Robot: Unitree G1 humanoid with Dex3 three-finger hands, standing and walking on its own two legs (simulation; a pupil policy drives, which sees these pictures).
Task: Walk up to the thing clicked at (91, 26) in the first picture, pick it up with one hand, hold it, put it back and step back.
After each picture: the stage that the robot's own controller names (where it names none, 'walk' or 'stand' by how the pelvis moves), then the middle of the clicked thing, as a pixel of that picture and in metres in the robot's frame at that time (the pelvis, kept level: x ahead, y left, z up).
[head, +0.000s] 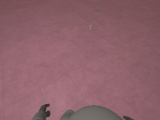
stand; (90, 27) +2.41 -0.04 -0.72
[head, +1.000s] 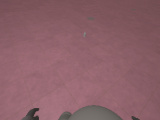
walk; (84, 34) +2.29 +0.07 -0.72
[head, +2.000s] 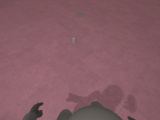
walk; (73, 40) +1.65 +0.29 -0.72
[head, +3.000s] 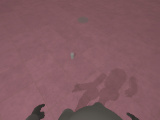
walk; (72, 55) +1.10 +0.27 -0.72
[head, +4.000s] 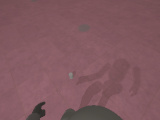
walk; (71, 75) +0.68 +0.27 -0.70
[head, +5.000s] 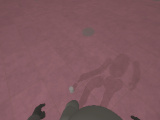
walk; (71, 89) +0.42 +0.24 -0.70
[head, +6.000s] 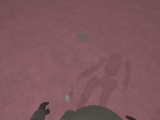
stand; (67, 98) +0.34 +0.24 -0.72
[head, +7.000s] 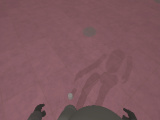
stand; (70, 96) +0.30 +0.18 -0.71
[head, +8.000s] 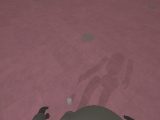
stand; (69, 101) +0.29 +0.20 -0.73
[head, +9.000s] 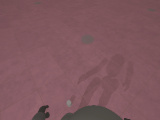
stand; (69, 103) +0.28 +0.20 -0.73
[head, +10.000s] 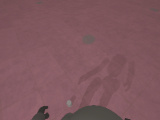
stand; (69, 103) +0.28 +0.20 -0.73
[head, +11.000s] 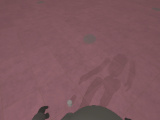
stand; (69, 103) +0.28 +0.20 -0.73
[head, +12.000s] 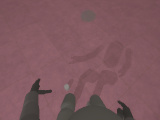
go down; (66, 87) +0.32 +0.20 -0.62
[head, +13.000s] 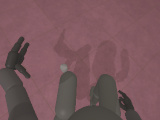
go down; (64, 68) +0.39 +0.20 -0.32
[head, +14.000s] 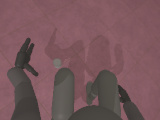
close in; (57, 63) +0.39 +0.21 -0.28
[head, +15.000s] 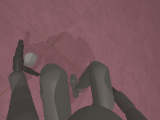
close; (30, 60) +0.38 +0.24 -0.22
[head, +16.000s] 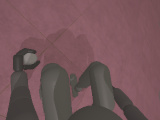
lift; (29, 59) +0.37 +0.24 -0.23
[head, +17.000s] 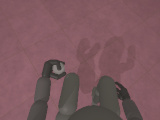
lift; (59, 70) +0.31 +0.20 -0.06
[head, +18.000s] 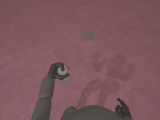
hold; (63, 74) +0.32 +0.17 +0.03
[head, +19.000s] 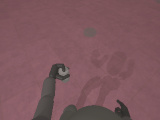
hold; (64, 74) +0.32 +0.17 -0.01
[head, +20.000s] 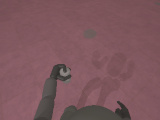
crouch; (65, 75) +0.32 +0.16 +0.00
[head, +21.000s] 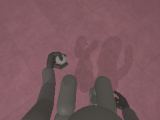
crouch; (61, 62) +0.39 +0.18 -0.10
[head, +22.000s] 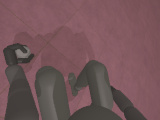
lower; (23, 55) +0.41 +0.25 -0.23
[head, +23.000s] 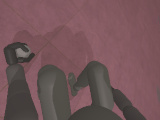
lower; (23, 53) +0.40 +0.26 -0.23
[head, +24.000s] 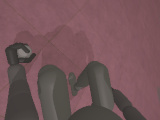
lower; (24, 53) +0.40 +0.26 -0.23
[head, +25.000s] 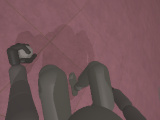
lower; (25, 54) +0.40 +0.26 -0.23
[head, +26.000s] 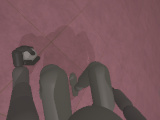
loosen; (29, 56) +0.39 +0.25 -0.23
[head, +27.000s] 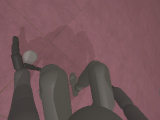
withdraw; (29, 58) +0.38 +0.23 -0.23
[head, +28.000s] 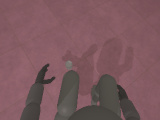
walk; (69, 65) +0.41 +0.18 -0.35
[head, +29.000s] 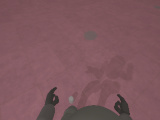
stand; (71, 99) +0.31 +0.16 -0.66
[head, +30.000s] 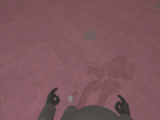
stand; (70, 98) +0.32 +0.17 -0.67
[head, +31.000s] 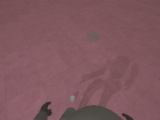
stand; (72, 98) +0.32 +0.16 -0.71
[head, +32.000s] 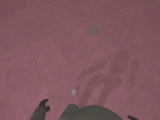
walk; (74, 92) +0.36 +0.15 -0.71
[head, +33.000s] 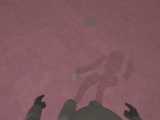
walk; (74, 76) +0.55 +0.15 -0.70
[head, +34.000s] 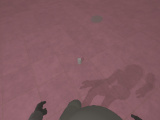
walk; (79, 61) +0.91 +0.20 -0.70
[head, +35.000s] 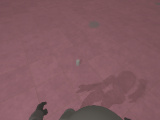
stand; (77, 62) +0.96 +0.17 -0.71
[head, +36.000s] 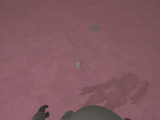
stand; (78, 65) +0.96 +0.16 -0.73
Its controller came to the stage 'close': yes
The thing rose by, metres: 0.71
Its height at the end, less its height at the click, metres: +0.00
